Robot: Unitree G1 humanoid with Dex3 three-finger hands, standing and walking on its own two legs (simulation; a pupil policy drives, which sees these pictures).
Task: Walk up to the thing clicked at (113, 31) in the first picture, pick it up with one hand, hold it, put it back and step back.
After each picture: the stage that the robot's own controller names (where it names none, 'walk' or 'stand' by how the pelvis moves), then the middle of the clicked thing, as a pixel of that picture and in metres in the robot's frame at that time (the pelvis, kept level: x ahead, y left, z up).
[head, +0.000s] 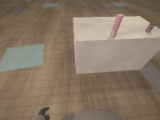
stand; (116, 26) +1.01 -0.28 +0.08
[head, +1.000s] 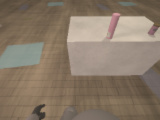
rise first; (112, 27) +0.91 -0.18 +0.11
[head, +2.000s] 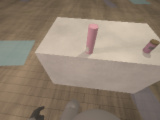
rise first; (91, 40) +0.60 +0.06 +0.09
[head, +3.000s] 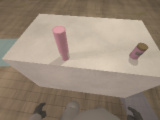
stand; (62, 46) +0.46 +0.22 +0.11
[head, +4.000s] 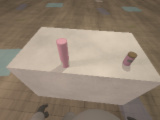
stand; (63, 54) +0.46 +0.21 +0.08
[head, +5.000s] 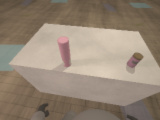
stand; (65, 53) +0.46 +0.20 +0.08
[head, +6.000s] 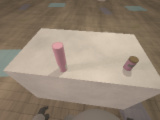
stand; (60, 59) +0.42 +0.22 +0.07
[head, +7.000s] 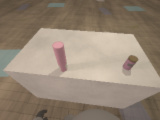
stand; (61, 58) +0.42 +0.22 +0.07
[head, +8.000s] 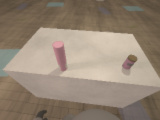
stand; (61, 57) +0.43 +0.22 +0.07
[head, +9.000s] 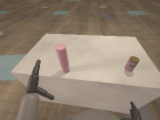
rise first; (63, 60) +0.42 +0.23 +0.08
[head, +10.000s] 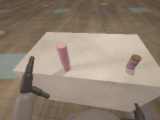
go down; (64, 58) +0.43 +0.23 +0.08
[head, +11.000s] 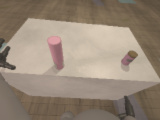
go down; (57, 55) +0.42 +0.21 +0.09
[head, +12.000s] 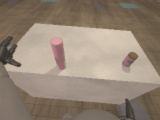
approach; (59, 55) +0.43 +0.22 +0.09
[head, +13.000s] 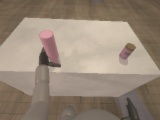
close; (51, 51) +0.43 +0.24 +0.12
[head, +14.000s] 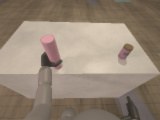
lift; (53, 54) +0.41 +0.22 +0.12
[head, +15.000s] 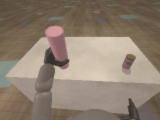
lift; (60, 52) +0.32 +0.16 +0.27
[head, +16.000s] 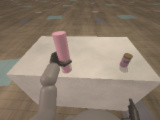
lift; (63, 54) +0.36 +0.17 +0.22
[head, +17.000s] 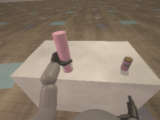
hold; (64, 53) +0.35 +0.17 +0.24
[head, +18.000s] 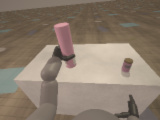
crouch; (67, 48) +0.34 +0.14 +0.30
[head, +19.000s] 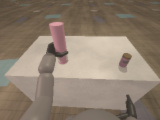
crouch; (60, 45) +0.41 +0.19 +0.25
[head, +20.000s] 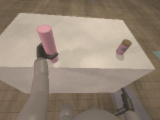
lower; (49, 46) +0.46 +0.23 +0.13
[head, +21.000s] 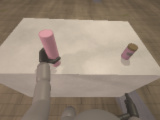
lower; (52, 51) +0.43 +0.23 +0.13
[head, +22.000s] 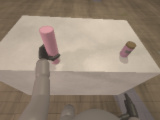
lower; (51, 48) +0.44 +0.24 +0.13
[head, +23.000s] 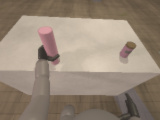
lower; (51, 48) +0.44 +0.24 +0.13
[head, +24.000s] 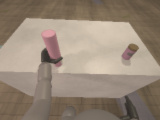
loosen; (54, 51) +0.43 +0.23 +0.13
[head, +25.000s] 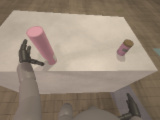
withdraw; (45, 49) +0.42 +0.24 +0.13
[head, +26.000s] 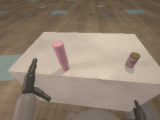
sink last; (62, 57) +0.42 +0.23 +0.11
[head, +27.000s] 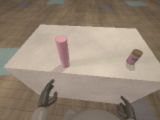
stand; (63, 53) +0.43 +0.22 +0.10
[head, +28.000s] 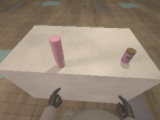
stand; (58, 53) +0.43 +0.24 +0.12
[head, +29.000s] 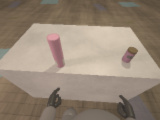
stand; (57, 53) +0.42 +0.24 +0.13
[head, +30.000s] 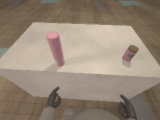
stand; (57, 51) +0.43 +0.24 +0.13
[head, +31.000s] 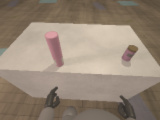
stand; (56, 51) +0.43 +0.24 +0.14
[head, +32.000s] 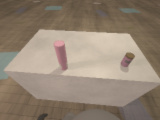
stand; (62, 57) +0.44 +0.23 +0.08
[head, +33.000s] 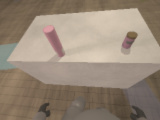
walk; (56, 43) +0.50 +0.27 +0.09
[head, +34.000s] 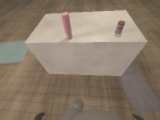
walk; (67, 27) +0.79 +0.27 +0.09
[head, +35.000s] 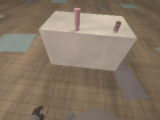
stand; (77, 20) +1.05 +0.20 +0.09
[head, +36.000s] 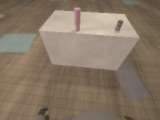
stand; (77, 20) +1.03 +0.19 +0.07
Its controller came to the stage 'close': yes
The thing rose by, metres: 0.23
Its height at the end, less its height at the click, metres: +0.00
